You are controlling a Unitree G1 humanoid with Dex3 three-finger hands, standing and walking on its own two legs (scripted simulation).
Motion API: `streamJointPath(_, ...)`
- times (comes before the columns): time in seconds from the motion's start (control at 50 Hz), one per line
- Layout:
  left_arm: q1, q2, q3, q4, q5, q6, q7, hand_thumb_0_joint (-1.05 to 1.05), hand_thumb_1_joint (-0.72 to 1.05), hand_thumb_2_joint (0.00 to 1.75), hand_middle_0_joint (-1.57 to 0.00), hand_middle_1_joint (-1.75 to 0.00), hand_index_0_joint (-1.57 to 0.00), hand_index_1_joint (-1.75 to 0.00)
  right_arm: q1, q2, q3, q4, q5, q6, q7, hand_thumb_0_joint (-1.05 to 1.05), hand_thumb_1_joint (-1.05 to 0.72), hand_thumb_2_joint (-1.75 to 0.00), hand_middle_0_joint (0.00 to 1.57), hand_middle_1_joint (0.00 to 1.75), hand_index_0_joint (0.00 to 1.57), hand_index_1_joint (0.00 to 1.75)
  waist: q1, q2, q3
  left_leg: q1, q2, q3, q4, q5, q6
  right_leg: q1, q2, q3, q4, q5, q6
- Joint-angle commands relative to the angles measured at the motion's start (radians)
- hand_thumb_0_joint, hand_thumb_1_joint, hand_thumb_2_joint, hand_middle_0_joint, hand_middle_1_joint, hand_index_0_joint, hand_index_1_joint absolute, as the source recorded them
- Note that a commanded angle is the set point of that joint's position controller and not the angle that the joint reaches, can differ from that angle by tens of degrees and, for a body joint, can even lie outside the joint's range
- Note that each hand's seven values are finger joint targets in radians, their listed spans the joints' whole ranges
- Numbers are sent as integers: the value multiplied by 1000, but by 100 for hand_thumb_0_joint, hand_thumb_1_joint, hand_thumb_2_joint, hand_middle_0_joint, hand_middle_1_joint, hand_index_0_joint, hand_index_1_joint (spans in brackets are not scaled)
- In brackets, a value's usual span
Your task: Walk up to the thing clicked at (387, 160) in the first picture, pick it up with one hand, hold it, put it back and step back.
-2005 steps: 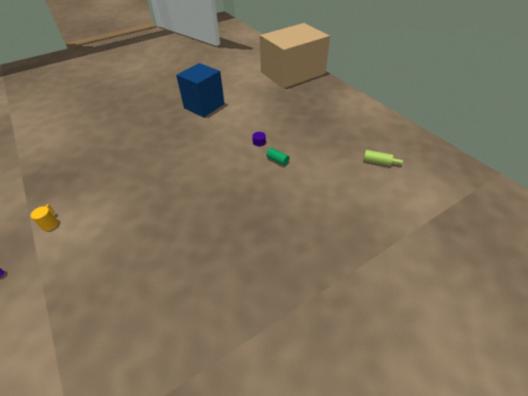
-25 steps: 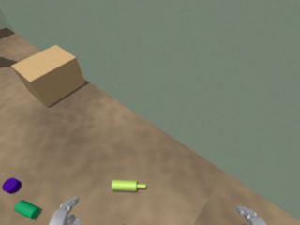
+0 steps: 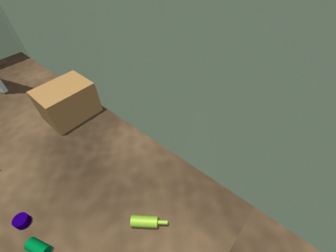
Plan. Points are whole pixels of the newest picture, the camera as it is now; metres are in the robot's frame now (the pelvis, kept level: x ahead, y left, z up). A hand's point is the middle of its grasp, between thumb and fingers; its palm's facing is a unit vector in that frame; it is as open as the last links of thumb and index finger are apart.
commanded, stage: stand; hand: left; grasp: from above
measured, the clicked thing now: (149, 221) +0.46 +0.15 -0.74
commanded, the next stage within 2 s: step back in 1.84 s
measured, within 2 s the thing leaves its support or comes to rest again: neither
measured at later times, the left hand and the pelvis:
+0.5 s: hand out of the picture +0.05 +0.23 -0.16, palm faces +0.04 -0.94 -0.33, open 7.4 cm; pelvis +0.00 -0.01 +0.01, yaw +0 degrees
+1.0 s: hand out of the picture +0.06 +0.23 -0.15, palm faces +0.02 -0.94 -0.33, open 7.4 cm; pelvis +0.00 -0.02 +0.01, yaw +0 degrees
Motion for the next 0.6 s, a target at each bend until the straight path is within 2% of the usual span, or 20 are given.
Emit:
streamJointPath(0.0, -38, 182, 39, -34, 2, -28, 14, 0, 90, 90, -20, -30, -20, -30, -46, -194, -43, -45, 4, -19, -11, 0, -90, -90, 20, 30, 20, 30, -10, 11, -3, 10, 113, -126, -143, 38, 14, -18, -67, 73, -121, 71, -38)
streamJointPath(0.04, -51, 189, 40, -21, 1, -29, 12, 0, 90, 90, -20, -30, -20, -30, -46, -192, -41, -35, 4, -20, -10, 0, -90, -90, 20, 30, 20, 30, -13, 18, -2, 14, 114, -125, -157, 29, 11, -16, -66, 73, -124, 71, -37)
streamJointPath(0.12, -43, 191, 38, 6, 2, -27, 9, 0, 90, 90, -20, -30, -20, -30, -62, -204, -43, -23, 2, -11, -7, 0, -90, -90, 20, 30, 20, 30, -5, 16, 34, -34, 117, -140, -187, -79, 12, -20, -60, 67, -145, -1, -36)
streamJointPath(0.14, -42, 195, 39, 7, 2, -28, 7, 0, 90, 90, -20, -30, -20, -30, -62, -212, -44, -23, 4, -13, -7, 0, -90, -90, 20, 30, 20, 30, -7, 17, 7, -10, 119, -138, -185, -67, 14, -16, -63, 69, -145, 17, -37)
streamJointPath(0.22, -53, 195, 35, 21, -1, -33, 7, 0, 90, 90, -20, -30, -20, -30, -62, -207, -39, -8, 7, -19, -5, 0, -90, -90, 20, 30, 20, 30, -10, 7, -5, 31, 118, -126, -166, 29, 7, -16, -73, 75, -158, 54, -38)
streamJointPath(0.28, -73, 210, 38, 23, -4, -34, 8, 0, 90, 90, -20, -30, -20, -30, -50, -214, -36, 0, 6, -19, -5, 0, -90, -90, 20, 30, 20, 30, -16, 7, -29, 34, 120, -120, -167, 42, 9, 5, -80, 81, -162, 76, -39)
streamJointPath(0.34, -70, 212, 36, 31, -6, -39, 9, 0, 90, 90, -20, -30, -20, -30, -60, -210, -30, 4, 9, -21, -4, 0, -90, -90, 20, 30, 20, 30, -12, -11, -46, 69, 125, -111, -145, 165, 13, 18, -88, 82, -162, 153, -40)
streamJointPath(0.38, -83, 219, 36, 31, -9, -39, 8, 0, 90, 90, -20, -30, -20, -30, -47, -212, -25, 10, 8, -22, -6, 0, -90, -90, 20, 30, 20, 30, -17, -9, -53, 69, 127, -105, -145, 210, 11, 32, -89, 82, -158, 191, -38)
streamJointPath(0.48, -83, 218, 37, 45, -11, -34, 9, 0, 90, 90, -20, -30, -20, -30, -50, -215, -20, 19, 10, -19, -8, 0, -90, -90, 20, 30, 20, 30, -16, -7, -32, 68, 130, -104, -149, 202, 11, 28, -88, 78, -166, 175, -38)
streamJointPath(0.5, -82, 218, 36, 44, -11, -34, 6, 0, 90, 90, -20, -30, -20, -30, -46, -220, -19, 23, 11, -20, -8, 0, -90, -90, 20, 30, 20, 30, -18, -5, -30, 72, 129, -103, -157, 172, 8, 14, -83, 78, -169, 152, -37)
streamJointPath(0.56, -92, 221, 37, 43, -10, -35, 6, 0, 90, 90, -20, -30, -20, -30, -63, -223, -19, 18, 12, -21, -8, 0, -90, -90, 20, 30, 20, 30, -14, 0, -39, 70, 134, -102, -148, 224, 9, 36, -88, 78, -167, 191, -38)
streamJointPath(0.58, -100, 222, 38, 44, -12, -34, 5, 0, 90, 90, -20, -30, -20, -30, -55, -225, -18, 22, 11, -21, -9, 0, -90, -90, 20, 30, 20, 30, -20, 5, -31, 55, 130, -101, -159, 189, 5, 32, -85, 79, -171, 163, -36)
